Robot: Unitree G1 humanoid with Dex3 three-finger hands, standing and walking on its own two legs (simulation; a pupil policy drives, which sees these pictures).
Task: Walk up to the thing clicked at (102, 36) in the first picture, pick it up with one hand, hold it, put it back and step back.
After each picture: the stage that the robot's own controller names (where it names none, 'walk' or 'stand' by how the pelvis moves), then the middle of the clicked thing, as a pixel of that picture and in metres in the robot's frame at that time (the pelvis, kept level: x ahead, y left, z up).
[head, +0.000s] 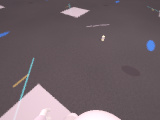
stand; (103, 38) +1.98 -0.21 -0.72
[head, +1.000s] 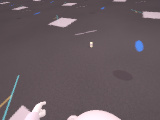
walk; (91, 44) +1.82 +0.16 -0.69
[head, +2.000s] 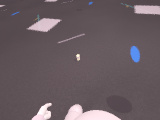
walk; (78, 57) +1.17 +0.38 -0.71
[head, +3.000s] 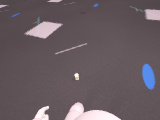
walk; (76, 76) +0.72 +0.31 -0.72
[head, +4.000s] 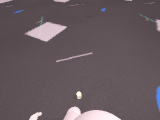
walk; (79, 95) +0.43 +0.17 -0.71
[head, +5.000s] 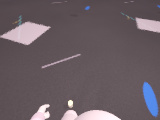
stand; (70, 104) +0.29 +0.20 -0.71
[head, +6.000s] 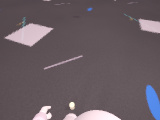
stand; (72, 105) +0.29 +0.18 -0.72
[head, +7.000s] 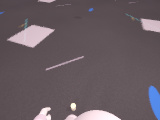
stand; (73, 106) +0.28 +0.18 -0.73
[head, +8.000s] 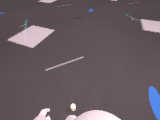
stand; (73, 107) +0.28 +0.18 -0.73
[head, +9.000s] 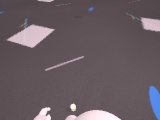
stand; (73, 107) +0.27 +0.18 -0.73
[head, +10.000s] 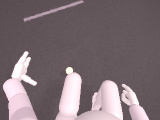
go down; (69, 71) +0.35 +0.20 -0.38
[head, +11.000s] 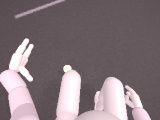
go down; (67, 69) +0.35 +0.21 -0.31
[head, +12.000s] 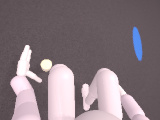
close in; (46, 65) +0.33 +0.25 -0.22
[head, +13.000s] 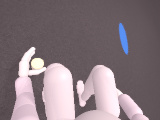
close; (37, 65) +0.34 +0.25 -0.21
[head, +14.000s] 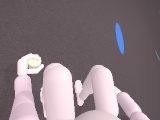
close; (34, 64) +0.34 +0.26 -0.21
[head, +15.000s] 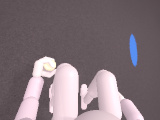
lift; (48, 67) +0.30 +0.25 -0.17
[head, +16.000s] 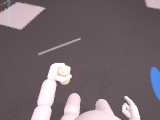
lift; (64, 75) +0.31 +0.18 +0.01
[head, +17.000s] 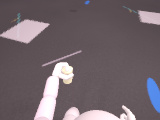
hold; (67, 75) +0.33 +0.17 +0.01
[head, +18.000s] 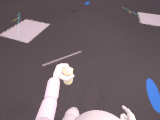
hold; (68, 75) +0.32 +0.18 +0.00
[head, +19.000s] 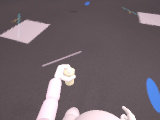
hold; (69, 76) +0.32 +0.16 +0.00
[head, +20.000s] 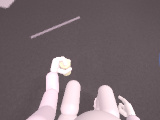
crouch; (65, 67) +0.36 +0.19 -0.08
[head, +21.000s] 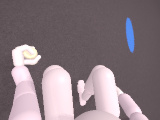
lower; (31, 56) +0.38 +0.29 -0.22
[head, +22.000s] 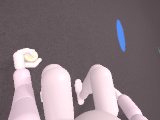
lower; (31, 59) +0.37 +0.28 -0.22
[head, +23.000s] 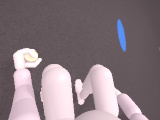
lower; (31, 59) +0.37 +0.28 -0.22
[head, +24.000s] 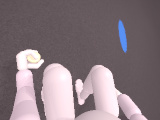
lower; (33, 60) +0.36 +0.27 -0.22
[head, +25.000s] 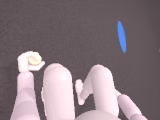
loosen; (34, 62) +0.35 +0.26 -0.22
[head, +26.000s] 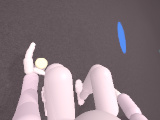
withdraw; (40, 66) +0.34 +0.23 -0.22
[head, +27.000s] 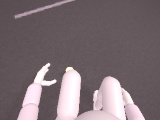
walk; (69, 71) +0.35 +0.19 -0.32
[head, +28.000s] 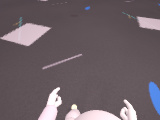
stand; (74, 108) +0.27 +0.14 -0.66
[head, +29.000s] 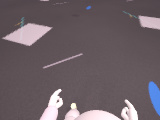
stand; (73, 107) +0.28 +0.16 -0.67
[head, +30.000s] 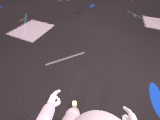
stand; (74, 104) +0.29 +0.16 -0.68
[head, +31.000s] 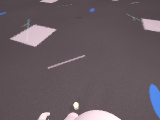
walk; (76, 106) +0.30 +0.15 -0.72
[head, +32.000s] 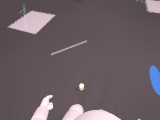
walk; (81, 86) +0.44 +0.12 -0.70
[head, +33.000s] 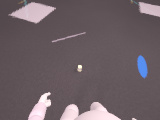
walk; (79, 68) +0.75 +0.13 -0.71
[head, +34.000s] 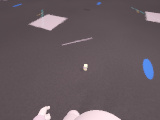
stand; (85, 67) +0.92 +0.14 -0.70
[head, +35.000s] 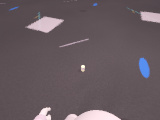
stand; (82, 68) +0.92 +0.17 -0.72
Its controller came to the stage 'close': yes
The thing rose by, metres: 0.71
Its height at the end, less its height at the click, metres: +0.00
